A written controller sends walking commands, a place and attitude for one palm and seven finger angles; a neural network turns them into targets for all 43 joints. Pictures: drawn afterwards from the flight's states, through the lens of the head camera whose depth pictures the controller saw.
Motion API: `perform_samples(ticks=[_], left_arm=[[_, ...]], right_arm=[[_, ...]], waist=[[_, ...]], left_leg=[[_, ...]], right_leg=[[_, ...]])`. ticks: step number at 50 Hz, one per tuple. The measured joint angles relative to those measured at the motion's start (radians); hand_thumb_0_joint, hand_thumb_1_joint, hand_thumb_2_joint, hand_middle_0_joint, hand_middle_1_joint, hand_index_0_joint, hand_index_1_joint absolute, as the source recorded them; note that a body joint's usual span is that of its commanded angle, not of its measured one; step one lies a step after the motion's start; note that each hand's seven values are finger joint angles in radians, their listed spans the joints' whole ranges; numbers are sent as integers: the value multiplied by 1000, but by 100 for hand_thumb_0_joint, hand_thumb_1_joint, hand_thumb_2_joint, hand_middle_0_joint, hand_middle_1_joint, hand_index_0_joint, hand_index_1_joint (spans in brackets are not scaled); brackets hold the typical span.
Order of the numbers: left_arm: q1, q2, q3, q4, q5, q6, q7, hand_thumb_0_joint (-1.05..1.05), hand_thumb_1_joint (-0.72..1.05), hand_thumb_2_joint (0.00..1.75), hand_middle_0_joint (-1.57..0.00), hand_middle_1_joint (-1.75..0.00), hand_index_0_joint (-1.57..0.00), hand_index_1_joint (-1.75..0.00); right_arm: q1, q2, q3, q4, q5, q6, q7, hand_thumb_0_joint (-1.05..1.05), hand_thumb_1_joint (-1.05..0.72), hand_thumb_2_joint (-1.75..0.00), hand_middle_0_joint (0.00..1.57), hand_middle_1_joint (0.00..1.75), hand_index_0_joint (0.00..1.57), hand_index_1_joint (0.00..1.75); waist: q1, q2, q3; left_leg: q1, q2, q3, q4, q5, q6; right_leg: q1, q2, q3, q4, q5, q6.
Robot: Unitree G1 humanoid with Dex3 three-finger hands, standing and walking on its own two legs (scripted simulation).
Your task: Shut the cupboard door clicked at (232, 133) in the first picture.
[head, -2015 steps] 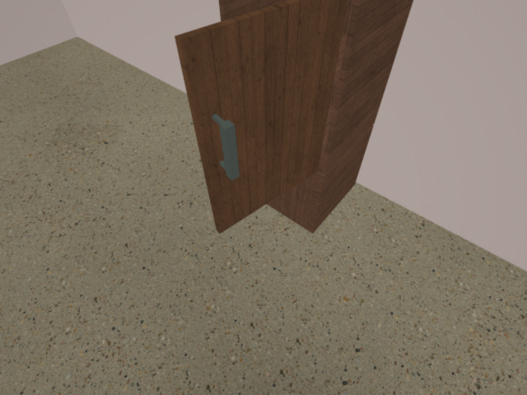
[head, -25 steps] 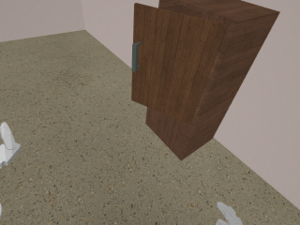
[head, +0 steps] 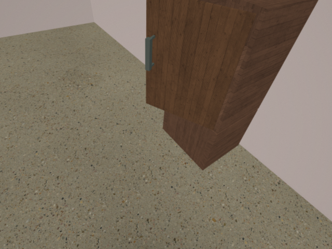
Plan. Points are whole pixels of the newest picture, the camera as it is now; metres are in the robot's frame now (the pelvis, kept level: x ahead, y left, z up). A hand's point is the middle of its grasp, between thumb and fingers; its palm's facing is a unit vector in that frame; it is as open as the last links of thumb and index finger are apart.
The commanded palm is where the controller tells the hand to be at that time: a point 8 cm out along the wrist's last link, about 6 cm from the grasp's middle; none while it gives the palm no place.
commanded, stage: let the arm hang, fingers relaxed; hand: left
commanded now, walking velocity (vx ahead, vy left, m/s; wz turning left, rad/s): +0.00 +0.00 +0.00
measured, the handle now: (150, 53) +0.93 +0.08 +0.02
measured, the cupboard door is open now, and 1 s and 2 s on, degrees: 26 26 26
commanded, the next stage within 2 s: look to check the result in 0.82 s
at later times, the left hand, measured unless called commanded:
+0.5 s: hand out of the picture -0.06 +0.17 -0.16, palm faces +0.01 -0.99 -0.16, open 7.4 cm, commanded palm none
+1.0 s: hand out of the picture -0.04 +0.17 -0.16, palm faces +0.00 -0.99 -0.15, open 7.4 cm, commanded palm none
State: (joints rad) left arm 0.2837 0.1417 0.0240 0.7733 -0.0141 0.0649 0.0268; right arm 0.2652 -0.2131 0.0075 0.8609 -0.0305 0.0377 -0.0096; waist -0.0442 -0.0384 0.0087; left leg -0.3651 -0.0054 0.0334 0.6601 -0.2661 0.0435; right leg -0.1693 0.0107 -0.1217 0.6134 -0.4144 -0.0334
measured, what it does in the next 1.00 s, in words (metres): stands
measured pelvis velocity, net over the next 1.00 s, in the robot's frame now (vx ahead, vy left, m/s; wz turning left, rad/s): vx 0.01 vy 0.02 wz -0.05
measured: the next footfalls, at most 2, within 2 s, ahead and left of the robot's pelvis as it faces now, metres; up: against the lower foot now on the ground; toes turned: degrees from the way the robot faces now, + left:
none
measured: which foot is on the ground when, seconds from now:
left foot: down 0.00-1.00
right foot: down 0.00-1.00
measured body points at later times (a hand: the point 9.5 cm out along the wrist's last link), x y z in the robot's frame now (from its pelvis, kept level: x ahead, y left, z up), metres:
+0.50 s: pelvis +0.00 +0.01 +0.02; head -0.01 +0.01 +0.47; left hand -0.06 +0.22 -0.14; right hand -0.04 -0.18 -0.15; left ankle +0.06 +0.09 -0.72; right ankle -0.05 -0.09 -0.72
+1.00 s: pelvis +0.01 +0.02 +0.02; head +0.00 +0.02 +0.47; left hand -0.04 +0.22 -0.15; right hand -0.05 -0.18 -0.14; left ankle +0.06 +0.09 -0.72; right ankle -0.05 -0.09 -0.72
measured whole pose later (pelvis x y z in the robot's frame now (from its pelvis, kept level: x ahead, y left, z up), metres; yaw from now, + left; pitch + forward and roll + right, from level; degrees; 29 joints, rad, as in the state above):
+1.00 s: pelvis +0.01 +0.02 +0.02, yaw -3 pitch -2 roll +0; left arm 0.39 0.10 0.00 1.17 0.01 0.00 0.04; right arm 0.35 -0.10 0.00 1.15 -0.01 0.01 -0.04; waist -0.01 -0.01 0.01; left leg -0.23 -0.03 0.10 0.40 -0.15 0.07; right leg -0.08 -0.01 -0.06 0.41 -0.30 0.00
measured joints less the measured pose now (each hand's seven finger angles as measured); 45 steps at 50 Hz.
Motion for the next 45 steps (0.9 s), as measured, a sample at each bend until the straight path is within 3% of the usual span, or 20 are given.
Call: perform_samples(ticks=[4,10,20,31,45], left_arm=[[-3,43,19,117,15,-30,-1,-6,103,90,-21,-30,-20,-30],[58,61,-1,276,19,-43,-8,-3,97,90,-20,-30,-20,-30],[116,8,-24,394,18,-49,3,0,92,90,-20,-30,-19,-30],[117,-65,-32,399,22,-63,9,0,91,90,-20,-30,-19,-30],[108,-53,-24,391,22,-69,14,0,91,90,-20,-30,-19,-30]], right_arm=[[47,31,1,94,0,4,-11,1,-91,-89,20,30,20,30],[67,49,-5,185,13,-11,-20,1,-91,-90,20,30,20,30],[59,93,0,269,19,-11,-24,1,-91,-89,20,30,20,30],[65,124,-3,288,19,-18,-26,1,-91,-89,20,30,20,30],[82,115,-7,291,18,-24,-30,1,-91,-90,20,30,20,30]], waist=[[29,-19,14],[30,15,25],[34,52,22],[37,38,-5],[32,27,-4]], left_leg=[[26,4,-13,-89,49,-6],[80,2,10,-192,99,-2],[131,-9,39,-244,119,10],[135,-21,53,-255,123,19],[137,-26,59,-257,118,24]], right_leg=[[37,14,-10,-113,61,-6],[80,13,13,-212,119,0],[105,-2,41,-227,130,12],[90,-17,53,-204,120,20],[90,-22,59,-205,117,26]])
